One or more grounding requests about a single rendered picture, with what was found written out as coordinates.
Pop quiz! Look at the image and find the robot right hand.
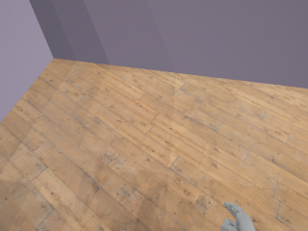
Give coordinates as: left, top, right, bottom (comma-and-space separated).
220, 201, 256, 231

